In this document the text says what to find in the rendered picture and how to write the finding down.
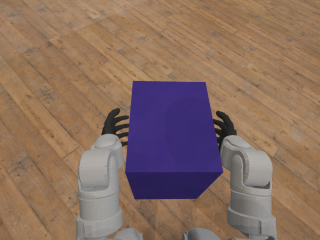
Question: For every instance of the robot thigh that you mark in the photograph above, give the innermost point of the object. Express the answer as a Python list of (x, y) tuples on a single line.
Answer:
[(129, 234), (199, 234)]

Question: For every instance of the left robot forearm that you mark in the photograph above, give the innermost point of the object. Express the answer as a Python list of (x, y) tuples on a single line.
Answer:
[(98, 189)]

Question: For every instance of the robot left thigh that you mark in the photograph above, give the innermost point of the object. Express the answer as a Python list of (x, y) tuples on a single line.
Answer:
[(129, 234)]

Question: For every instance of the right robot forearm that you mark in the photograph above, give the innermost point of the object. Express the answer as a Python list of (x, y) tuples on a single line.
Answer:
[(250, 210)]

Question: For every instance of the robot right hand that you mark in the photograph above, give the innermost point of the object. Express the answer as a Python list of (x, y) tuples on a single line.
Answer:
[(227, 127)]

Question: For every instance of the robot left hand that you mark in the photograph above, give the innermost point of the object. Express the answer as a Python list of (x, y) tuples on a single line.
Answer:
[(110, 122)]

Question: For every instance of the robot right thigh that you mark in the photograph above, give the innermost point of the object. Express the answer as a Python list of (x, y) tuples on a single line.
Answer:
[(199, 234)]

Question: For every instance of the carton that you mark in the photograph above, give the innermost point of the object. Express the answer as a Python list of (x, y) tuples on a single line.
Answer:
[(172, 148)]

